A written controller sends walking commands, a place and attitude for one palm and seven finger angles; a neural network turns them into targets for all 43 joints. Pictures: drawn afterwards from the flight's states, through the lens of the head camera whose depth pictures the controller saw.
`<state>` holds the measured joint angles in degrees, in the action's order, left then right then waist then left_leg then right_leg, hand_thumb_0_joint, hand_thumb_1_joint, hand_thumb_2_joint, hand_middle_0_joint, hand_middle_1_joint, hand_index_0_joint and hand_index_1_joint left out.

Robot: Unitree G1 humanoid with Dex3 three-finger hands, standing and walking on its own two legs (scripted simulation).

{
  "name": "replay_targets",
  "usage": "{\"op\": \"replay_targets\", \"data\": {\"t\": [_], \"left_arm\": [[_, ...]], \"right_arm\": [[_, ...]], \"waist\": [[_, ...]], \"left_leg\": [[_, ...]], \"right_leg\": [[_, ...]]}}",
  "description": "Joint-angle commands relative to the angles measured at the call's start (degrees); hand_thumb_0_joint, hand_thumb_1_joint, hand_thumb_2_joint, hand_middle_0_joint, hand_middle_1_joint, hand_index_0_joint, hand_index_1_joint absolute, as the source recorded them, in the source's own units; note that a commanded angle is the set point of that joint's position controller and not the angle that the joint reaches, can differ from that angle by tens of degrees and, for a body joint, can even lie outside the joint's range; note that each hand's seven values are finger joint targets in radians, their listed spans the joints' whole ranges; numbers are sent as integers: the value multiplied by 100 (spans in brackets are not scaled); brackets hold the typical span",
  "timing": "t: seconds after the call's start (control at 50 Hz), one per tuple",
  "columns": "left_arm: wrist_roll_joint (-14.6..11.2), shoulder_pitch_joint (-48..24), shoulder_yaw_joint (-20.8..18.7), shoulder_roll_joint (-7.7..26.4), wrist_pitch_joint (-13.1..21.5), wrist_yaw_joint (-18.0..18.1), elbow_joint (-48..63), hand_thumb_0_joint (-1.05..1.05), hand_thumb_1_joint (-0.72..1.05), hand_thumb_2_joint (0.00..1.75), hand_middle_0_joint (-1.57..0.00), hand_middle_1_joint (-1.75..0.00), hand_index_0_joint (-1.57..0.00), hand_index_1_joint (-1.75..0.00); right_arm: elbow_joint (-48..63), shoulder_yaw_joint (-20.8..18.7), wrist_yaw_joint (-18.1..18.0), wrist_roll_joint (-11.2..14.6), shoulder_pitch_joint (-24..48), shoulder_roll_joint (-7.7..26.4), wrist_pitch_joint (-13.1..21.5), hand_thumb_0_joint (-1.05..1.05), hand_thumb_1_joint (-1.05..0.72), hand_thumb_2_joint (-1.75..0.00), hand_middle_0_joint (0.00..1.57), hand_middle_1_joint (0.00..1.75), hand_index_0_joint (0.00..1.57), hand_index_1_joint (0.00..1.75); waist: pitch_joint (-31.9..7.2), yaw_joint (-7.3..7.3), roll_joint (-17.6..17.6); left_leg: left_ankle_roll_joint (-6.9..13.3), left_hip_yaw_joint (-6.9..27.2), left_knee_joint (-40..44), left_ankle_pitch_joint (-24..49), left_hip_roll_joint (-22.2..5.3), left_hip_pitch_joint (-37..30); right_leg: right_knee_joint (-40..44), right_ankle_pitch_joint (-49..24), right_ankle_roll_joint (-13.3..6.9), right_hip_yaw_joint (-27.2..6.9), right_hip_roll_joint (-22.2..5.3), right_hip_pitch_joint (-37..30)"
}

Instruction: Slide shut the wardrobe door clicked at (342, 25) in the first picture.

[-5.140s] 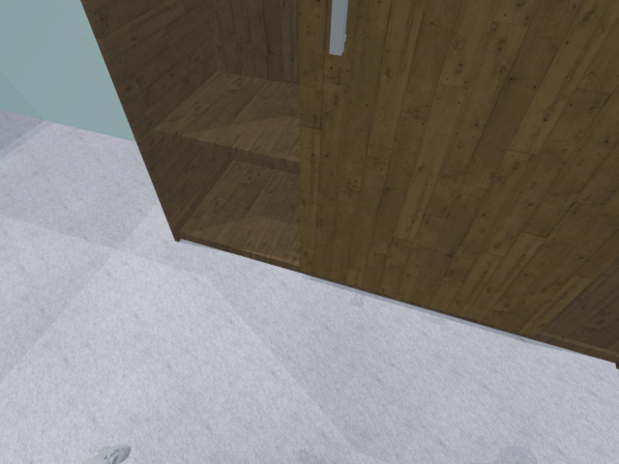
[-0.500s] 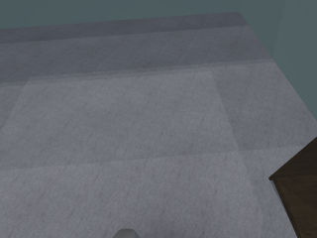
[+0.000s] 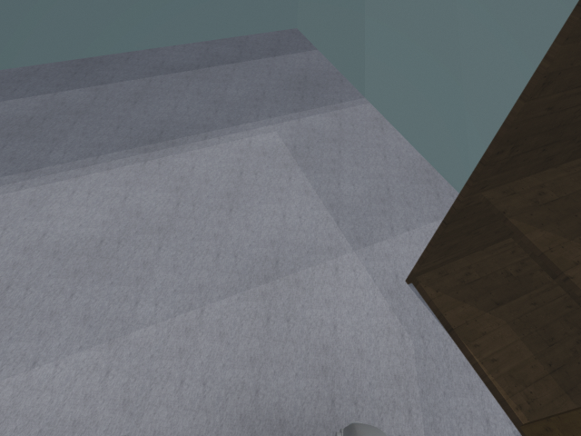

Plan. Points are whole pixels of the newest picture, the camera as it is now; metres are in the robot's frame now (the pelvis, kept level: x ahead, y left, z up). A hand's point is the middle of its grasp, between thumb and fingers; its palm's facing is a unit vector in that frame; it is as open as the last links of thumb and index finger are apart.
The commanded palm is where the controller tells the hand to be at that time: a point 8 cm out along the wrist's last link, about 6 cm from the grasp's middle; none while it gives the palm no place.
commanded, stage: turn to face it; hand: right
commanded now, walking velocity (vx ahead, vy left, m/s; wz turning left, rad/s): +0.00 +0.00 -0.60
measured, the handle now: out of the picture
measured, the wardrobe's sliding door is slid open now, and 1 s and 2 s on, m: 0.55 0.55 0.55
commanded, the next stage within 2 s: take the last steps up to it in 1.68 s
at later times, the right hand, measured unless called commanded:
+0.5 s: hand out of the picture +0.04 -0.27 -0.16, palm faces +0.32 +0.91 -0.27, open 7.4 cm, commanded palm none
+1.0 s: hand out of the picture -0.11 -0.23 -0.18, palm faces +0.61 +0.76 -0.24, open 7.4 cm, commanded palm none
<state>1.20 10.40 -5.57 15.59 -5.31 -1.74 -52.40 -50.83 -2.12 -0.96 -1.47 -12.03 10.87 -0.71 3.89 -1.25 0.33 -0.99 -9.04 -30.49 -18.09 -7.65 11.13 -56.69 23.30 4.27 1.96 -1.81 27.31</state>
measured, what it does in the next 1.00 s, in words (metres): steps on the spot, turning right: right foot, then left foot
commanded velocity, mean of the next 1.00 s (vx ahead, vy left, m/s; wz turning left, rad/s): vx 0.00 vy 0.00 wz -0.60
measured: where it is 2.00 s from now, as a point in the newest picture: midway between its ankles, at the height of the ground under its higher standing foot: outside the picture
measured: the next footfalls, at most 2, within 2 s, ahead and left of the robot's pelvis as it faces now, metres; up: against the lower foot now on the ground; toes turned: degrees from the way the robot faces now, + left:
right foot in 0.14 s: +0.03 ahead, -0.15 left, +0.00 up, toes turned -11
left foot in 0.58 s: +0.08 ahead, +0.08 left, +0.00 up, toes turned -19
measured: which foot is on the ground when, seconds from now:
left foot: down 0.00-0.14, up 0.16-0.56, down 0.58-1.00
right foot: up 0.00-0.12, down 0.14-0.58, up 0.60-1.00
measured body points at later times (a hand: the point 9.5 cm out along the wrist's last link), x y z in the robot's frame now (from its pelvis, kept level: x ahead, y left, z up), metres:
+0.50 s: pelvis +0.00 -0.03 +0.00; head +0.03 -0.04 +0.45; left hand +0.15 +0.18 -0.14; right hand +0.02 -0.32 -0.13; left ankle +0.04 +0.11 -0.70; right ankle -0.01 -0.14 -0.74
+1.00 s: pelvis -0.02 -0.03 -0.01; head +0.00 -0.06 +0.44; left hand +0.22 +0.13 -0.14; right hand -0.14 -0.27 -0.16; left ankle +0.05 +0.09 -0.74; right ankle -0.08 -0.12 -0.73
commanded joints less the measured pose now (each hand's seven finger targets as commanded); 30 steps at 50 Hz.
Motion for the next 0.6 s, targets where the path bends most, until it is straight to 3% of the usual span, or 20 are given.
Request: {"op": "replay_targets", "data": {"t": [0.0, 0.04, 0.06, 0.08, 0.1, 0.12, 0.14, 0.16, 0.18, 0.2, 0.24, 0.34, 0.44, 0.48, 0.52, 0.54, 0.56, 0.58], "left_arm": [[-44, -627, 33, 232, 248, -29, 635, 0, 90, 90, -20, -30, -20, -30], [-59, -515, 45, 266, 300, -13, 630, 0, 90, 90, -20, -30, -20, -30], [-50, -354, 32, 332, 325, 2, 603, 0, 90, 90, -20, -30, -20, -30], [-38, -50, -6, 514, 368, 3, 536, 0, 90, 90, -20, -30, -20, -30], [5, 373, -140, 1077, 445, 25, 470, 0, 90, 90, -20, -30, -20, -30], [-18, 710, -280, 1646, 448, 56, 409, 0, 90, 90, -20, -30, -20, -30], [-48, 995, -260, 1564, 429, 98, 223, 0, 90, 90, -20, -30, -20, -30], [-22, 772, -232, 1411, 450, 173, 275, 0, 90, 90, -20, -30, -20, -30], [-3, 444, -163, 1200, 456, 203, 347, 0, 90, 90, -20, -30, -20, -30], [9, 99, -88, 1031, 461, 206, 441, 0, 90, 90, -20, -30, -20, -30], [-11, -123, -45, 940, 502, 210, 518, 0, 90, 90, -20, -30, -20, -30], [-2, 105, -75, 949, 479, 205, 470, 0, 90, 90, -20, -30, -20, -30], [30, 80, -131, 959, 414, 181, 463, 0, 90, 90, -20, -30, -20, -30], [35, -69, -149, 956, 391, 178, 519, 0, 90, 90, -20, -30, -20, -30], [0, -155, -157, 895, 379, 168, 551, 0, 90, 90, -20, -30, -20, -30], [-46, -168, -146, 731, 389, 144, 585, 0, 90, 90, -20, -30, -20, -30], [-93, 19, -81, 294, 403, 114, 673, 0, 90, 90, -20, -30, -20, -30], [-16, 20, -118, 392, 383, 124, 753, 0, 90, 90, -20, -30, -20, -30]], "right_arm": [[307, -395, -76, -46, -291, 1461, 73, 0, -90, -90, 20, 30, 20, 30], [268, -417, -66, -40, -321, 1508, 48, 0, -90, -90, 20, 30, 20, 30], [261, -433, -57, -16, -316, 1513, 31, 0, -90, -90, 20, 30, 20, 30], [271, -436, -42, 30, -282, 1487, 10, 0, -90, -90, 20, 30, 20, 30], [399, -419, -10, 69, -344, 1258, -12, 0, -90, -90, 20, 30, 20, 30], [653, -288, 28, 77, -185, 835, -15, 0, -90, -90, 20, 30, 20, 30], [712, -274, -36, 30, 206, 966, -104, 0, -90, -90, 20, 30, 20, 30], [667, -310, -35, 63, 342, 859, -82, 0, -90, -90, 20, 30, 20, 30], [586, -329, -6, 68, 418, 919, -66, 0, -90, -90, 20, 30, 20, 30], [485, -349, 25, 61, 297, 926, -65, 0, -90, -90, 20, 30, 20, 30], [352, -356, 62, 54, 30, 936, -69, 0, -90, -90, 20, 30, 20, 30], [447, -337, 28, 68, 201, 902, -86, 0, -90, -90, 20, 30, 20, 30], [617, -301, -5, 99, 357, 804, -64, 0, -90, -90, 20, 30, 20, 30], [602, -289, -23, 122, 110, 764, -39, 0, -90, -90, 20, 30, 20, 30], [553, -312, -47, 133, -222, 825, 26, 0, -90, -90, 20, 30, 20, 30], [525, -349, -76, 106, -471, 1042, 89, 0, -90, -90, 20, 30, 20, 30], [524, -455, -129, 2, -593, 1580, 153, 0, -90, -90, 20, 30, 20, 30], [622, -417, -109, 20, -462, 1775, 101, 0, -90, -90, 20, 30, 20, 30]], "waist": [[-361, 367, 1328], [-564, 331, 1365], [-657, 249, 1307], [-842, 60, 931], [-1244, -170, -387], [-1251, -337, -1998], [-1296, -488, -1475], [-1119, -412, -1505], [-781, -318, -1283], [-603, -126, -1108], [-703, 26, -952], [-702, -70, -724], [-583, -69, -862], [-693, 42, -967], [-770, 239, -806], [-883, 374, -330], [-969, 376, 1337], [-849, 333, 1508]], "left_leg": [[752, 635, 669, 2858, -1280, -575], [624, 469, 297, 3193, -1293, -722], [471, 294, 34, 3137, -1257, -579], [232, 82, -533, 2872, -1156, -225], [-135, -169, -1790, 1534, -728, 926], [-492, -30, -2952, -2003, -38, 2433], [-398, 588, -3489, -1952, -66, 2354], [-402, 736, -3723, -1595, -45, 2575], [-407, 835, -3783, -1184, -60, 2514], [-412, 843, -3728, -818, -40, 2319], [-447, 805, -3525, -507, 35, 2101], [-486, 892, -2824, -508, 216, 2010], [-397, 886, -1798, -678, 470, 1368], [-339, 830, -1119, -598, 610, 823], [-293, 771, 28, 176, 652, -16], [-219, 1084, 884, 618, 308, -775], [283, 2668, 1498, 858, -1282, -1524], [871, 3067, 1472, 1191, -2131, -877]], "right_leg": [[1034, 224, -20, 353, 40, -80], [1785, 50, -84, 489, 107, -482], [2318, -380, -124, 557, 127, -900], [3105, -1111, -202, 455, 85, -1631], [3450, -2531, -604, -749, -869, -2853], [3395, -5050, -1406, -2391, -2249, -3398], [3330, -4538, -1627, -2148, -2223, -3023], [3354, -4114, -1617, -2109, -1960, -2805], [3445, -3813, -1493, -1859, -1672, -2372], [3484, -3675, -1331, -1545, -1381, -2059], [3525, -3670, -1239, -1288, -1137, -2025], [3630, -3187, -1409, -1794, -1128, -2110], [3553, -2841, -1430, -2248, -985, -1612], [3384, -2935, -1385, -2369, -891, -1390], [3003, -2834, -1160, -2336, -648, -963], [2531, -2251, -887, -2151, -372, -437], [1233, -284, -362, -1052, 469, 671], [46, 1069, -214, -644, 605, 816]]}}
